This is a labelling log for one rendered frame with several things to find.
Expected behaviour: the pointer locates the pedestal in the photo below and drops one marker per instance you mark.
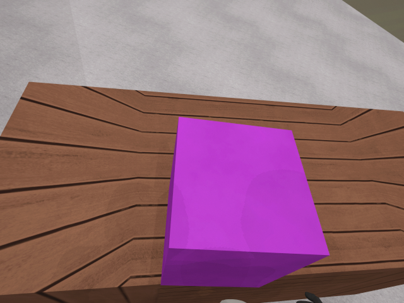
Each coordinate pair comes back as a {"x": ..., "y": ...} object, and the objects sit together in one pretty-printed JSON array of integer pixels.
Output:
[{"x": 84, "y": 187}]

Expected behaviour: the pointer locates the carton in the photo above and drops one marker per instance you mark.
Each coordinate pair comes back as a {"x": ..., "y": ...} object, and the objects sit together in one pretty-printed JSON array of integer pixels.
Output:
[{"x": 240, "y": 212}]

